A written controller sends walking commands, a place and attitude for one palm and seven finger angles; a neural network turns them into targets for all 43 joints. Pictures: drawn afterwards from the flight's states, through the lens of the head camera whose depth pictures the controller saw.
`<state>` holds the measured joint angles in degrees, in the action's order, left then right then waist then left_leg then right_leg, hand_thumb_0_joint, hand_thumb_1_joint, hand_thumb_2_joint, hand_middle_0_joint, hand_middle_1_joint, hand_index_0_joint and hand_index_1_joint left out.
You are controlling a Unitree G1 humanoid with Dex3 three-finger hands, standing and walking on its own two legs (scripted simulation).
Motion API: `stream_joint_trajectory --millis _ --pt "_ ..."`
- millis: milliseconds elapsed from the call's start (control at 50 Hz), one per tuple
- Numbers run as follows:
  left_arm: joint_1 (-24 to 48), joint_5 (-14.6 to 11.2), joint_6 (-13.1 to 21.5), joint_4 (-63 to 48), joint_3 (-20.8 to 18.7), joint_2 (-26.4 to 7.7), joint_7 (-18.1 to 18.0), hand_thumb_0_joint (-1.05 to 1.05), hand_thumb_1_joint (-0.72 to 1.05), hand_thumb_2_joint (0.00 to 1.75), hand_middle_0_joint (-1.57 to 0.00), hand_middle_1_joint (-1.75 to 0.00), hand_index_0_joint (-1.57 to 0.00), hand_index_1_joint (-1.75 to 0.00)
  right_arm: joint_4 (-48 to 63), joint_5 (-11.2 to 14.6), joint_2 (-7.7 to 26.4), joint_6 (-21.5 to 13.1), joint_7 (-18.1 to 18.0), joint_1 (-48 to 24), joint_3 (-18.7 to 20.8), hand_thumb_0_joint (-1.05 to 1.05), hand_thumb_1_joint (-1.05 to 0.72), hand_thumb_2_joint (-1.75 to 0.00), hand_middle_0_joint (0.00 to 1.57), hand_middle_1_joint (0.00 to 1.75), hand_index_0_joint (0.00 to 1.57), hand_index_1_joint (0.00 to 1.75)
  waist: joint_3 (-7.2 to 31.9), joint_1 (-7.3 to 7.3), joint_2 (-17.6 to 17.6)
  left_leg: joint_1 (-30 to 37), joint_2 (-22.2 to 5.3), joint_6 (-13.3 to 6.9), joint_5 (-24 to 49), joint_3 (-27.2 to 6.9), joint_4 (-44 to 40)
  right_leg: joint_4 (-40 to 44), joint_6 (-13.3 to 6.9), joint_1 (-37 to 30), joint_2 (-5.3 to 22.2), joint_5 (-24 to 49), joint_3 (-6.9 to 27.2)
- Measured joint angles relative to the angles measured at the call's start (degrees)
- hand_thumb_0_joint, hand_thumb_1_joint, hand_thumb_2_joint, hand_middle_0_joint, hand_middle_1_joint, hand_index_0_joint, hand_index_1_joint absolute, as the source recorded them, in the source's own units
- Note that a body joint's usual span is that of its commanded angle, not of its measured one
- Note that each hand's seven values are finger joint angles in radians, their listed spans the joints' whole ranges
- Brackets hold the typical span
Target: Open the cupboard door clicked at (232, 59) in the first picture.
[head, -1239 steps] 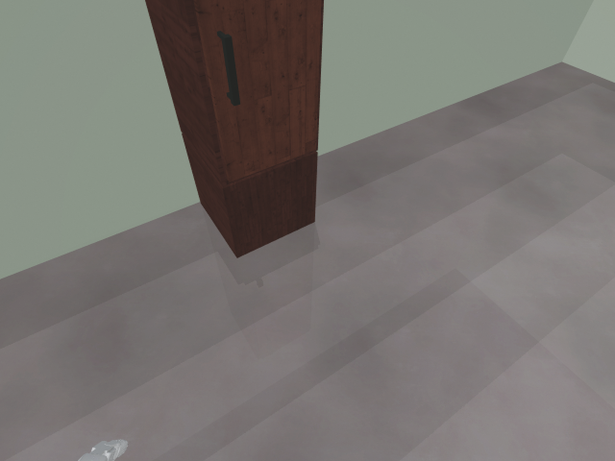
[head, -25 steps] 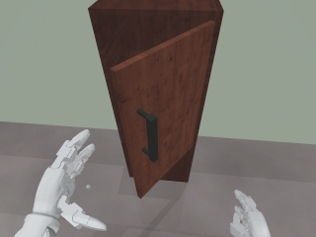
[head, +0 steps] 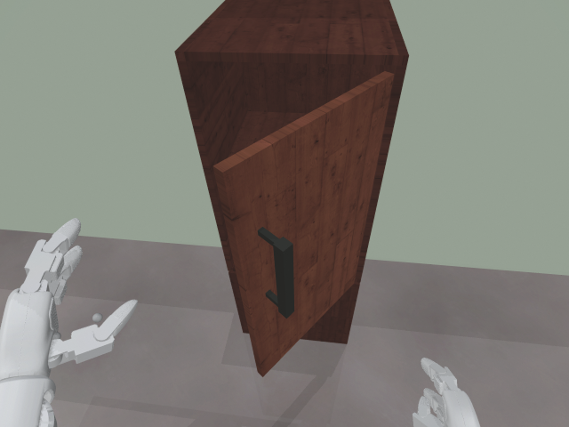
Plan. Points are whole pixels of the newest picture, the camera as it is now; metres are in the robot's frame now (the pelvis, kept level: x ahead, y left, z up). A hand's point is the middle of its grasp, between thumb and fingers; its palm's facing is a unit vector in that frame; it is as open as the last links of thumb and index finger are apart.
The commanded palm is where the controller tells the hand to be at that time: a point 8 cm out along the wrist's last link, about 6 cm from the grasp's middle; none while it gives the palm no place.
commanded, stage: draw the hand back to the body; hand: left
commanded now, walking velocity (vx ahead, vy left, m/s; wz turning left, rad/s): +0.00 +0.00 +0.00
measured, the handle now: (276, 274) +0.33 +0.06 +0.04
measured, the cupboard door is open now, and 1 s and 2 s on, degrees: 53 53 53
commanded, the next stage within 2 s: step back with the hand held close in 0.56 s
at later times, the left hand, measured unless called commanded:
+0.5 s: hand (85, 310) +0.19 +0.24 +0.15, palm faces +0.44 -0.82 -0.37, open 7.5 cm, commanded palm +0.14 +0.28 +0.17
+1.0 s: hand (75, 325) +0.17 +0.25 +0.15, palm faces +0.32 -0.80 -0.50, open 7.4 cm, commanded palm +0.12 +0.29 +0.18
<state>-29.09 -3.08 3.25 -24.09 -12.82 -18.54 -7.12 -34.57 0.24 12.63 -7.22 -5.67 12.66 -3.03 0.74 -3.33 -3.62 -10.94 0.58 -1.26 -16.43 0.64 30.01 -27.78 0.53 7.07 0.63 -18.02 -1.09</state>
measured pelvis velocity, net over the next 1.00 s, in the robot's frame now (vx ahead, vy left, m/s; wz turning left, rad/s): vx -0.03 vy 0.00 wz -0.02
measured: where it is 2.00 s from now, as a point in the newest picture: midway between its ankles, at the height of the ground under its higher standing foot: outside the picture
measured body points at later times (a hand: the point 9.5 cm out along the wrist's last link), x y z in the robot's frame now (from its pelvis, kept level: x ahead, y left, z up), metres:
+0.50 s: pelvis +0.00 -0.02 +0.01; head -0.02 -0.04 +0.46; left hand +0.16 +0.28 +0.17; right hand +0.19 -0.24 -0.08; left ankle +0.00 +0.10 -0.74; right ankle -0.03 -0.13 -0.74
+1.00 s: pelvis -0.03 +0.00 +0.01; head -0.01 -0.02 +0.46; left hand +0.15 +0.29 +0.17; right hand +0.15 -0.25 -0.08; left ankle +0.00 +0.10 -0.74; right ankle -0.03 -0.13 -0.74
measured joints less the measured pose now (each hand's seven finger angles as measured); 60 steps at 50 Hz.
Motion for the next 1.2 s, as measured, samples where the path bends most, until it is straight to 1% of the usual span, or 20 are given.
stream_joint_trajectory --millis 100,240,300,400,500,700,820,860,940,1000,1060,1140,1200 --pt "1.3 -0.3 0.0 1.3 -2.9 -0.6 0.3 0.0 0.46 0.71 -0.19 -0.3 -0.19 -0.3 -0.7 -0.1 -0.1 0.8 0.2 -1.2 0.6 0.02 -0.9 -0.9 0.2 0.3 0.2 0.3 -0.5 -0.46 0.4 2.2 -0.2 0.2 0.9 0.2 -2.5 2.3 -0.2 -2.0 -0.2 0.9 0.2" --pt "3.0 -0.7 0.2 1.4 -6.3 -1.3 0.1 0.01 0.7 0.82 -0.2 -0.3 -0.2 -0.3 -1.5 -0.3 0.3 0.9 0.4 -2.0 1.3 0.02 -0.9 -0.9 0.2 0.3 0.2 0.3 -1.1 -1.03 0.1 4.0 -0.5 0.6 1.7 0.0 -4.5 4.6 -0.6 -3.9 -0.6 1.9 0.1" --pt "3.3 -0.9 0.5 2.0 -6.5 -0.7 0.2 0.01 0.78 0.85 -0.2 -0.3 -0.2 -0.3 -1.6 -0.3 0.5 1.4 0.7 -2.3 1.6 0.01 -0.9 -0.9 0.2 0.3 0.2 0.3 -1.3 -1.02 -0.1 4.5 -0.6 0.7 2.2 0.0 -5.2 5.2 -0.7 -4.3 -0.7 2.2 0.0" --pt "3.4 -1.0 0.2 3.5 -5.3 0.3 0.8 0.01 0.85 0.88 -0.21 -0.3 -0.2 -0.3 -1.9 -0.4 0.4 2.0 0.7 -2.5 1.8 0.01 -0.9 -0.9 0.2 0.3 0.2 0.3 -1.9 -0.92 -0.1 4.9 -0.9 0.9 2.8 -0.1 -6.1 5.8 -0.9 -4.7 -0.9 2.7 0.0" --pt "3.1 -0.9 0.1 3.4 -4.8 0.1 0.9 0.01 0.88 0.9 -0.21 -0.3 -0.21 -0.3 -2.5 -0.5 0.1 1.8 0.4 -2.1 1.9 0.01 -0.9 -0.9 0.2 0.3 0.2 0.3 -2.1 -0.84 0.2 5.3 -1.3 1.3 3.1 -0.2 -6.4 6.4 -1.3 -5.1 -1.4 3.1 -0.1" --pt "3.7 -1.1 1.2 3.8 -5.7 -0.3 0.9 0.01 0.89 0.9 -0.21 -0.3 -0.21 -0.3 -3.1 -0.4 0.1 1.3 0.3 -2.1 2.2 0.02 -0.9 -0.9 0.2 0.3 0.2 0.3 -2.8 -0.62 -0.3 5.7 -1.8 1.6 3.8 -0.2 -7.1 7.3 -1.6 -5.7 -1.9 4.1 -0.1" --pt "2.1 -0.3 4.2 1.7 -9.0 -2.3 0.9 0.01 0.89 0.9 -0.21 -0.3 -0.21 -0.3 -0.8 -0.2 0.8 3.7 0.8 -3.1 2.3 0.01 -0.9 -0.9 0.2 0.3 0.2 0.3 -2.2 1.29 -0.9 0.6 -2.4 1.5 3.7 -0.9 -4.7 7.8 -1.4 -2.0 -2.5 5.4 -0.7" --pt "0.8 -0.2 4.6 1.0 -8.8 -2.4 1.0 0.01 0.9 0.9 -0.21 -0.3 -0.21 -0.3 -0.1 -0.1 1.3 4.5 0.8 -3.5 2.8 0.01 -0.9 -0.9 0.2 0.3 0.2 0.3 -2.5 1.75 -0.9 -0.5 -2.2 1.3 4.1 -0.5 -4.7 7.6 -1.1 -0.6 -2.3 5.8 -0.4" --pt "-1.9 -0.1 4.4 -0.2 -7.5 -2.7 1.3 0.01 0.9 0.9 -0.21 -0.3 -0.21 -0.3 0.9 0.3 1.7 6.1 0.6 -4.0 3.8 0.01 -0.9 -0.9 0.2 0.3 0.2 0.3 -3.0 2.35 -0.5 -2.2 -1.6 0.6 5.0 0.4 -5.0 6.6 -0.5 1.9 -1.6 6.2 0.4" --pt "-3.1 -0.2 4.2 -1.3 -7.6 -3.9 1.2 0.01 0.89 0.9 -0.21 -0.3 -0.21 -0.3 1.5 0.5 1.4 7.1 0.3 -3.9 4.3 0.01 -0.9 -0.9 0.2 0.3 0.2 0.3 -3.4 2.58 0.4 -3.3 -1.3 0.3 5.5 0.8 -4.7 5.5 -0.1 3.4 -1.2 6.3 0.8" --pt "-3.5 -0.2 4.2 -3.1 -8.5 -5.2 0.8 0.01 0.89 0.9 -0.21 -0.3 -0.21 -0.3 2.1 0.7 0.8 7.6 0.1 -3.6 4.3 0.01 -0.9 -0.9 0.2 0.3 0.2 0.3 -3.7 2.67 1.6 -4.4 -1.1 0.0 5.8 1.0 -4.0 4.4 0.2 4.6 -1.0 6.5 0.9" --pt "-3.4 -0.2 5.1 -5.2 -10.0 -6.4 0.0 0.01 0.89 0.9 -0.21 -0.3 -0.21 -0.3 2.9 0.7 0.2 7.3 0.2 -3.1 3.9 0.01 -0.9 -0.9 0.2 0.3 0.2 0.3 -3.7 2.72 2.9 -5.7 -0.8 -0.4 6.5 1.1 -3.0 3.0 0.5 6.2 -0.7 7.0 1.0" --pt "-3.2 0.2 6.0 -5.9 -10.7 -6.4 -0.4 0.01 0.89 0.9 -0.21 -0.3 -0.21 -0.3 3.5 0.6 0.0 6.7 0.4 -2.8 3.6 0.01 -0.9 -0.9 0.2 0.3 0.2 0.3 -3.5 2.8 3.3 -7.0 -0.5 -0.8 6.9 1.1 -2.0 1.7 0.7 7.5 -0.4 7.3 1.0"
